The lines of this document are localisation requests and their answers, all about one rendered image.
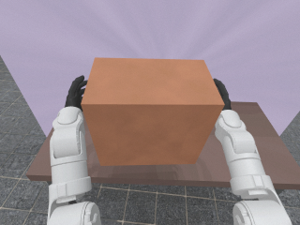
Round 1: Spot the left robot forearm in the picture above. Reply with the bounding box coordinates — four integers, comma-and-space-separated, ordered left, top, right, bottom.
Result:
47, 106, 92, 225

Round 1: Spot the robot right upper arm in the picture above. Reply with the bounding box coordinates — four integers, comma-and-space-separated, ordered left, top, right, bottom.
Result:
232, 200, 291, 225

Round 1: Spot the robot right hand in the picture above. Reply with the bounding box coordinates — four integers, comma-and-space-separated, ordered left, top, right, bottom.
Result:
213, 78, 232, 111

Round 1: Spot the robot left upper arm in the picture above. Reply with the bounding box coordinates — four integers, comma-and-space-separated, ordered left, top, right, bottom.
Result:
48, 201, 101, 225

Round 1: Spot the table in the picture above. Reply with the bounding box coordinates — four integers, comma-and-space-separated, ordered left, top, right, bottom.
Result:
26, 101, 300, 205

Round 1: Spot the robot left hand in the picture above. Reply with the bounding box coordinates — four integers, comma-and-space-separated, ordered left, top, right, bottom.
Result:
65, 75, 88, 112

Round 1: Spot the right robot forearm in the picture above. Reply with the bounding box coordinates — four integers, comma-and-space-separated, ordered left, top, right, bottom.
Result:
215, 110, 292, 225

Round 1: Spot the carton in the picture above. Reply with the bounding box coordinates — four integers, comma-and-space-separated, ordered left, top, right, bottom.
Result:
81, 57, 225, 166

